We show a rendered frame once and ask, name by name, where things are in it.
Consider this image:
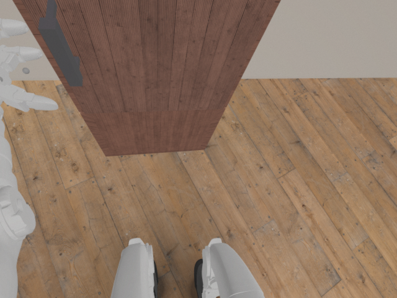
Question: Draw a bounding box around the robot left hand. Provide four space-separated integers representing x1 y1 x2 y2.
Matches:
0 18 58 112

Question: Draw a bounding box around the robot left forearm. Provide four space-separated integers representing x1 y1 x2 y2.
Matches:
0 106 18 190

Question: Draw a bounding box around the right robot thigh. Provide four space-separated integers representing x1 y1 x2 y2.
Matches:
202 243 265 298

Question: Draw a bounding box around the robot thigh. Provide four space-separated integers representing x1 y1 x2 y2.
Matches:
202 243 265 298
110 243 154 298

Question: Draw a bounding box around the left robot thigh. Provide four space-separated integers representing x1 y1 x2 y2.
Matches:
110 243 154 298

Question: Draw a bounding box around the left robot upper arm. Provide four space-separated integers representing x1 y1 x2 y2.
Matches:
0 185 36 298

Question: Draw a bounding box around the cupboard door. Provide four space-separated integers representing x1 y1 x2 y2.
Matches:
21 0 276 114

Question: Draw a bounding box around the handle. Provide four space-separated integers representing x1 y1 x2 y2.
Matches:
38 0 83 86

